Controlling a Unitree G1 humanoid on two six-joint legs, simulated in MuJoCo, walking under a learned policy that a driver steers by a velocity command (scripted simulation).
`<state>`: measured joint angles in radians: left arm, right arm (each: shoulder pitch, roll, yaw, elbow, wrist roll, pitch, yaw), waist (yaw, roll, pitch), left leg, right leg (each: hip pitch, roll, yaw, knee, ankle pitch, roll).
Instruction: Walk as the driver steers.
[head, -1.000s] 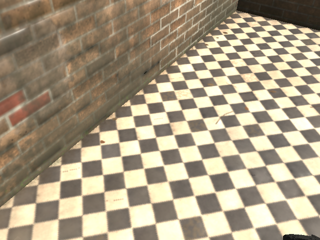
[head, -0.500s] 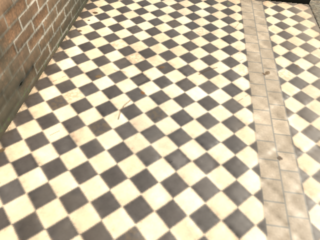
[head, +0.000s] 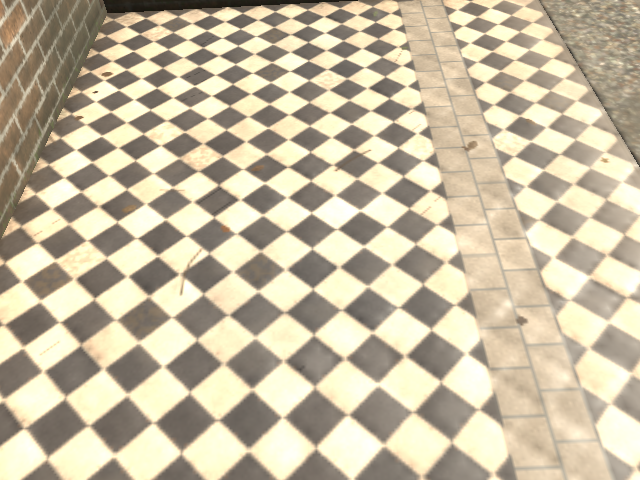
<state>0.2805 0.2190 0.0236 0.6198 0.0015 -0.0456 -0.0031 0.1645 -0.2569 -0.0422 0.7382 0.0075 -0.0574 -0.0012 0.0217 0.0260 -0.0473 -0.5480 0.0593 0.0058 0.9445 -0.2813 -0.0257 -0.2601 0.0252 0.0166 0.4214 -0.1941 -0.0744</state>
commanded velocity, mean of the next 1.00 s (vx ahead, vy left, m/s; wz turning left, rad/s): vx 0.46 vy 0.00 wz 0.03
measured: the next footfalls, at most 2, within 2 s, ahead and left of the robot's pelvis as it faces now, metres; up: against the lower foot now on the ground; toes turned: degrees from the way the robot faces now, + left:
left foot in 0.18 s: +0.13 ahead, +0.15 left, +0.00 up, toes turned +0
right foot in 0.68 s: +0.46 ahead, -0.10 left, +0.00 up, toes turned -3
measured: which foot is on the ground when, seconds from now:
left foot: up 0.00-0.16, down 0.18-0.68, up 0.70-1.00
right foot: down 0.00-0.18, up 0.20-0.66, down 0.68-1.00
